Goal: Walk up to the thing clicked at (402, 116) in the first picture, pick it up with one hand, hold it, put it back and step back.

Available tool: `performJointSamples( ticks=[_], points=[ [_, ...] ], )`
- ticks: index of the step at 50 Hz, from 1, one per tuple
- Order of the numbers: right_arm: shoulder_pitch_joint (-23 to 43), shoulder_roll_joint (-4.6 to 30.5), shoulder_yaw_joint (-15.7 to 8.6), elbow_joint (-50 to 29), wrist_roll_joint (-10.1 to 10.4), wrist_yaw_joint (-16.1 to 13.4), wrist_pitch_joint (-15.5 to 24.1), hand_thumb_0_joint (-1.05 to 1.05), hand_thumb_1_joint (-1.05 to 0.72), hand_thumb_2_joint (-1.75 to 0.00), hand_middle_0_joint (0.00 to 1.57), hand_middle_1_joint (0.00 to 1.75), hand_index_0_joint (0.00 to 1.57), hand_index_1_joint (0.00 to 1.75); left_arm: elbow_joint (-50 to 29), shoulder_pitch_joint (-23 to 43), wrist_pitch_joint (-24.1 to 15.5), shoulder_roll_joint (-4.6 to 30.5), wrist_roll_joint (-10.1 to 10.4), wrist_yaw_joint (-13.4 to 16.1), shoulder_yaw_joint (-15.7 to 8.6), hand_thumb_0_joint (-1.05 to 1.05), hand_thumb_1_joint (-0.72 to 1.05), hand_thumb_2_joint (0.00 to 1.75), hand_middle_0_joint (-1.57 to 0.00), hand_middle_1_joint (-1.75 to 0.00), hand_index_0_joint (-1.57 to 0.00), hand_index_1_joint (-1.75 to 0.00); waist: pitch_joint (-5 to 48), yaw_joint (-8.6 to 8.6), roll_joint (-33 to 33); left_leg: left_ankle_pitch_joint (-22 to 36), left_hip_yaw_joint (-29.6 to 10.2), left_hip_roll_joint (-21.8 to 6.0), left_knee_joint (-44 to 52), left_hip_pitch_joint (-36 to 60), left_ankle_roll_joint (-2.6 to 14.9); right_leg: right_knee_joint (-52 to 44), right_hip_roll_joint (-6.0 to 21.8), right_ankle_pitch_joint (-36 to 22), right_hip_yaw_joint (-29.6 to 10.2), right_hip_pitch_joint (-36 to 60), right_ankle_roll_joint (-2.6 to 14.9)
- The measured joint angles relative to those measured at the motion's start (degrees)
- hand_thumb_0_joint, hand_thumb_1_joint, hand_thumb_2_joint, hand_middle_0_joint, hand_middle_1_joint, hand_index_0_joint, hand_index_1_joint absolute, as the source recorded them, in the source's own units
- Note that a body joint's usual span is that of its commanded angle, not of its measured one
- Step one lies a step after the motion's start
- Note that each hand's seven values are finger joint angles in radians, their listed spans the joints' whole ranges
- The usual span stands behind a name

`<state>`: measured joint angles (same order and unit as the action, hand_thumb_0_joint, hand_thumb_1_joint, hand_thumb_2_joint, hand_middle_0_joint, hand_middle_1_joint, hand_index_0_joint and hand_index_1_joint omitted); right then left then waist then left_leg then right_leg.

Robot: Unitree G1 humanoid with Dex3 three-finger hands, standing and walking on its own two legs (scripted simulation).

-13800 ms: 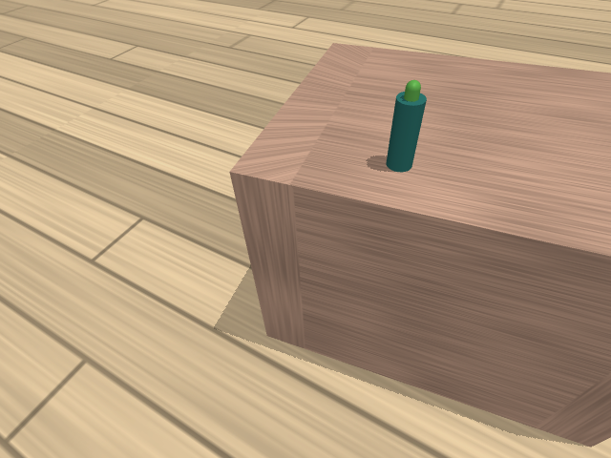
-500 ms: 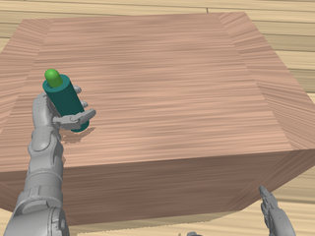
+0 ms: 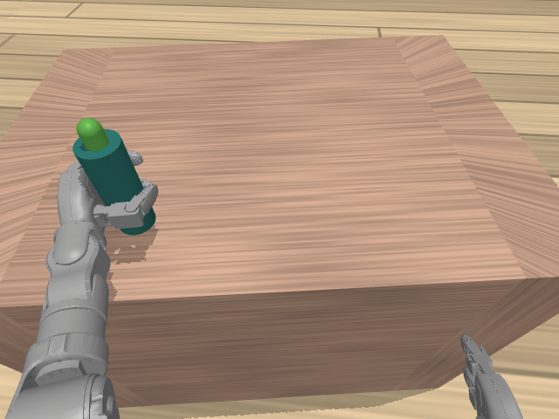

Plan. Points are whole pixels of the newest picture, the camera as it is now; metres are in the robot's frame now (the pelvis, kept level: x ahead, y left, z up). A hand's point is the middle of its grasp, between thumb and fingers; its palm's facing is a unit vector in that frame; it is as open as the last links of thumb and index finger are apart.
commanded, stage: settle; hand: left
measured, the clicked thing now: (115, 178) +0.44 +0.20 +0.14
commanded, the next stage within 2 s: lift in 0.48 s
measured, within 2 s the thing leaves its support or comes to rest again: neither
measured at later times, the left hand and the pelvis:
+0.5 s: hand (124, 170) +0.44 +0.19 +0.15, palm faces +0.13 -0.99 -0.01, open 7.6 cm; pelvis +0.00 +0.00 +0.01, yaw +0 degrees
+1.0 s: hand (109, 155) +0.42 +0.19 +0.20, palm faces +0.15 -0.99 -0.02, open 7.6 cm; pelvis +0.00 +0.00 +0.02, yaw +0 degrees
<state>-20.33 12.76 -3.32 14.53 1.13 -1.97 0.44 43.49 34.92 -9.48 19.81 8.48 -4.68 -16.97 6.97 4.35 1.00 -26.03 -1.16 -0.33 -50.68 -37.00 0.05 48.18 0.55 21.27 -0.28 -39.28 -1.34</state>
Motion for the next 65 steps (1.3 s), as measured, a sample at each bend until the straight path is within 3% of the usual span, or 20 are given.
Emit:
performJointSamples(
  ticks=[34, 42, 53, 65],
  points=[
    [3.41, 0.1, -0.41, 8.98, 1.59, -1.57, 2.25, -0.01, 0.53, -0.05, 0.06, 0.05, 0.05, 0.05, 1.49, 4.31, 5.76, 1.22, 0.7, 0.3, 0.35, 0.01, -0.15, 1.18, -0.87, -1.1, -0.88, -1.1, -0.94, -0.69, 0.45, 3.03, 0.42, -0.03, 6.36, 6.95, -0.18, -5.7, 0.01, -2.74, -0.34, 6.58, 0.19],
    [2.26, 0.51, -1.09, 7.92, 1.83, -2.0, 3.25, -0.01, 0.54, -0.05, 0.06, 0.05, 0.05, 0.05, -2.6, 2.4, 8.3, 0.05, 0.53, 1.35, 1.14, 0.01, -0.15, 1.18, -0.87, -1.1, -0.88, -1.1, -0.61, -1.15, 0.65, 3.36, 0.5, -0.07, 7.51, 8.99, -0.17, -6.92, -0.01, -3.12, -0.4, 8.64, 0.16],
    [1.51, 0.23, -1.46, 8.5, 2.02, -2.59, 4.79, -0.01, 0.55, -0.05, 0.05, 0.05, 0.05, 0.05, -15.56, -2.21, 15.62, -1.67, 0.86, 2.68, 2.09, 0.01, -0.15, 1.18, -0.87, -1.11, -0.87, -1.11, -0.79, -2.34, 1.65, 4.14, 0.29, -0.03, 9.94, 13.58, -0.12, -9.48, 0.06, -3.86, -0.15, 13.4, 0.12],
    [2.74, -0.39, -0.72, 13.2, 1.94, -2.36, 7.0, -0.01, 0.56, -0.04, 0.05, 0.05, 0.05, 0.05, -28.18, -5.26, 28.2, -2.28, 2.13, 1.7, 2.1, 0.01, -0.15, 1.19, -0.87, -1.11, -0.88, -1.1, -1.68, -3.9, 2.81, 6.21, 0.0, 0.46, 14.11, 18.94, -0.02, -12.96, 0.61, -5.32, 0.17, 18.68, 0.09]
  ],
)
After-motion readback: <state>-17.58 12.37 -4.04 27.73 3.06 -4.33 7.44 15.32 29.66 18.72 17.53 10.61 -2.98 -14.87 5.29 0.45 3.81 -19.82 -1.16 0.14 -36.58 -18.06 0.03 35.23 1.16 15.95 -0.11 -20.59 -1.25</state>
